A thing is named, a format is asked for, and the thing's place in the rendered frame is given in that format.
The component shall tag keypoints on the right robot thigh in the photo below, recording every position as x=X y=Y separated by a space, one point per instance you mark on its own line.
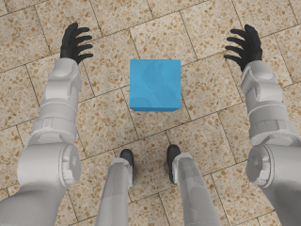
x=197 y=204

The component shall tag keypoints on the right robot forearm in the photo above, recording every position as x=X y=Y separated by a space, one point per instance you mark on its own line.
x=266 y=108

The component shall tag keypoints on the left robot hand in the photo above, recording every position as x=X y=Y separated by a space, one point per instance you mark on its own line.
x=69 y=48

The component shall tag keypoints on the carton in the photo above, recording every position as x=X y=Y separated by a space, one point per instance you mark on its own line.
x=155 y=85

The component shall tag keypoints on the left robot forearm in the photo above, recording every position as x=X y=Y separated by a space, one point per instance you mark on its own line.
x=58 y=108

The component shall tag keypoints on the robot thigh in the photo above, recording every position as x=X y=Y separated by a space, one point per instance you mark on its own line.
x=113 y=208
x=197 y=204

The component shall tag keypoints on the robot right upper arm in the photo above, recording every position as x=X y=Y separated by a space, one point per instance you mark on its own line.
x=276 y=170

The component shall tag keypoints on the left robot thigh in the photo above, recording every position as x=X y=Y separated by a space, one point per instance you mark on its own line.
x=113 y=208

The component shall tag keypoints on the right robot hand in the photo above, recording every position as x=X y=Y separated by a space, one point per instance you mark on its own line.
x=251 y=46

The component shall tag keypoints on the robot left upper arm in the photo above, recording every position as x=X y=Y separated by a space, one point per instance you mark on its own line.
x=45 y=172

